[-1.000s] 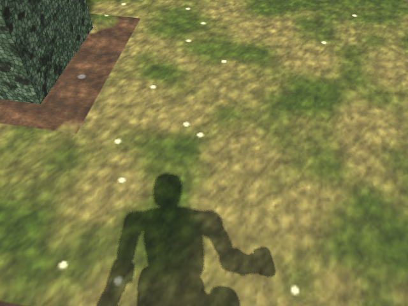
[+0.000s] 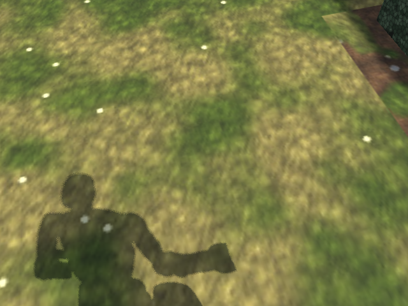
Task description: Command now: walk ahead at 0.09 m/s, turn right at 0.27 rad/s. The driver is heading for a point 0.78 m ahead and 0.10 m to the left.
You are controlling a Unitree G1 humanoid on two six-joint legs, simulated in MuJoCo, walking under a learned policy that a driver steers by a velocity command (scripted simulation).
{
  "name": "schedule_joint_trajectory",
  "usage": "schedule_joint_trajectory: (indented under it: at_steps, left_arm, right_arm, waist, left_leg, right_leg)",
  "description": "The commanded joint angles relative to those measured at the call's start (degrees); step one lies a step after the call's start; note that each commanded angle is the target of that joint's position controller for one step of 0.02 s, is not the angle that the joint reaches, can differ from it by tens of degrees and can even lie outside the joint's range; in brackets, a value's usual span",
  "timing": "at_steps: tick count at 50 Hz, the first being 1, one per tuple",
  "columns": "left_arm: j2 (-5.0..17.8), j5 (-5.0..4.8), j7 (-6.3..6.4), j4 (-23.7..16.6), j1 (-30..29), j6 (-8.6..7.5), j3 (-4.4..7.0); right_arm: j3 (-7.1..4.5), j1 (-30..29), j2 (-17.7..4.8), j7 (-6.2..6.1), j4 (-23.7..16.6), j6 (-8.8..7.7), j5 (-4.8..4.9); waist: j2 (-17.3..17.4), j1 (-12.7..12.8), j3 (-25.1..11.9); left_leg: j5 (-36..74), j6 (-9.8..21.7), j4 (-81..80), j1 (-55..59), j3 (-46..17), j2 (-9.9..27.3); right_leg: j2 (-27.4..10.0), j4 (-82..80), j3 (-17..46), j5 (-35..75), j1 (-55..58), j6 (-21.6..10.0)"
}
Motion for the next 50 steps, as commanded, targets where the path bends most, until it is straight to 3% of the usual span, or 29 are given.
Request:
schedule_joint_trajectory:
  at_steps: [1, 5, 7, 9, 10, 11, 12, 13, 14, 16, 18, 25, 50]
  left_arm:
    - [8.07, 0.07, 1.04, -3.5, -0.67, -0.17, 1.71]
    - [7.09, 0.51, 1.54, -3.33, -1.47, 0.89, 0.87]
    - [6.47, 0.66, 1.38, -2.76, -0.85, 1.12, 0.4]
    - [5.2, 0.28, 1.26, -2.32, -1.17, 1.35, -0.41]
    - [4.0, 0.03, 1.21, -1.72, 0.06, 1.32, -0.98]
    - [2.56, 0.48, 1.18, -1.22, 2.39, 0.96, -1.56]
    - [2.41, 1.08, 0.97, -0.84, 5.93, 0.47, -1.33]
    - [2.13, 0.76, 0.97, -1.54, 4.75, 0.34, -1.26]
    - [3.84, 0.89, 0.94, -1.38, 2.3, 0.49, -0.99]
    - [4.57, 0.45, 1.09, -1.22, -0.34, 1.62, -0.5]
    - [4.08, 0.29, 1.08, -0.93, 0.08, 2.1, -0.54]
    - [2.92, -0.08, 1.31, 1.33, 0.41, 1.42, -0.44]
    - [3.02, -0.5, 2.67, 12.97, 0.12, 1.79, -0.54]
  right_arm:
    - [-0.83, 7.91, -3.51, -0.64, -0.6, 0.97, -0.13]
    - [-0.6, 4.19, -3.59, -0.4, -1.22, 1.5, 0.4]
    - [-0.55, 3.5, -3.67, -0.08, -1.3, 1.21, 0.49]
    - [-0.38, 5.1, -2.82, 0.54, -0.64, 0.54, 0.3]
    - [-0.24, 6.14, -2.63, 0.95, -0.17, 0.19, -0.27]
    - [-0.45, 7.04, -4.83, 1.11, -0.24, -0.12, -1.21]
    - [-1.12, 6.25, -9.09, 1.02, -0.92, -0.04, -1.65]
    - [-0.79, 3.87, -6.77, 1.29, -0.1, 0.07, -1.6]
    - [0.0, 1.76, -3.36, 1.65, -0.88, -0.19, -1.27]
    - [-0.04, 2.92, -3.96, 1.98, -0.57, -0.76, -1.19]
    - [-0.06, 4.74, -4.12, 1.74, 0.24, -1.26, -0.86]
    - [0.31, 6.25, -2.89, 1.06, 1.18, -0.57, -0.39]
    - [1.02, 7.57, -1.8, 1.01, 9.32, -0.06, -0.23]
  waist:
    - [-6.02, -2.37, -13.94]
    - [-8.22, -0.63, -11.26]
    - [-8.94, 0.04, -9.98]
    - [-8.28, -1.48, -9.45]
    - [-7.2, -2.26, -9.18]
    - [-4.19, -1.48, -9.84]
    - [4.75, 2.23, -9.57]
    - [11.44, 3.21, -8.79]
    - [9.16, 2.26, -7.91]
    - [6.03, 0.22, -6.21]
    - [3.4, -0.28, -5.41]
    - [-1.66, -1.54, -6.6]
    - [-1.6, -1.07, -3.26]
  left_leg:
    - [4.93, -0.84, -5.74, 6.68, 0.51, 0.39]
    - [8.22, -0.77, -15.65, 10.42, 0.79, 0.23]
    - [6.94, -0.36, -20.76, 12.5, 1.3, -0.41]
    - [10.18, 0.96, -30.98, 17.78, 2.85, -1.65]
    - [15.63, 2.05, -37.94, 22.04, 2.9, -1.73]
    - [22.49, 3.69, -39.78, 26.4, -1.95, 2.88]
    - [31.9, 7.13, -38.88, 27.23, -7.43, 9.39]
    - [22.7, 10.58, -40.96, 19.91, -9.95, 10.61]
    - [14.94, 9.21, -41.72, 17.13, -7.86, 7.4]
    - [9.91, 5.54, -40.5, 15.95, -3.23, 3.02]
    - [11.0, 4.38, -38.65, 16.85, -1.23, 1.4]
    - [16.88, 4.86, -35.41, 20.68, 0.39, -0.06]
    - [13.28, 4.78, -39.15, 20.78, 1.68, -2.07]
  right_leg:
    - [-15.26, -6.26, 11.1, 21.31, 6.78, -10.14]
    - [-14.25, -8.39, 11.98, 0.37, 4.28, -8.22]
    - [-14.56, -7.59, 13.37, -3.96, 4.76, -7.73]
    - [-14.0, -4.59, 13.66, -4.58, 4.85, -5.99]
    - [-12.69, -2.99, 13.26, -4.77, 4.04, -3.79]
    - [-10.42, 0.01, 11.98, -6.43, 2.38, -0.67]
    - [-4.84, 5.64, 6.52, -13.33, -0.14, 1.95]
    - [-3.92, 4.87, 3.05, -13.95, 3.72, 3.66]
    - [-4.79, 4.13, 3.49, -10.19, 7.47, 4.22]
    - [-5.22, 4.07, 4.46, -5.47, 8.54, 3.29]
    - [-6.21, 2.99, 5.93, -2.86, 8.36, 2.2]
    - [-6.66, 3.32, 6.47, 1.93, 8.56, 2.54]
    - [-6.68, 0.83, 5.61, 0.23, 11.66, 3.84]
Keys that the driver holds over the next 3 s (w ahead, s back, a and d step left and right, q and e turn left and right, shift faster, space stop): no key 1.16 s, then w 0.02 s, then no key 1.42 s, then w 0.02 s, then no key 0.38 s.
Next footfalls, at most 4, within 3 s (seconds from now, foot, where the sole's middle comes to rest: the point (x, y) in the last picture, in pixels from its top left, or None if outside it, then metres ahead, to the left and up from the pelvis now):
0.22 left None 0.10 0.18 -0.77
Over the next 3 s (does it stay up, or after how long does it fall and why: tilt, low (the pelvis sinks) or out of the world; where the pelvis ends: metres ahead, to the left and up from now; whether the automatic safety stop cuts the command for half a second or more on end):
stays up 0.08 0.08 0.00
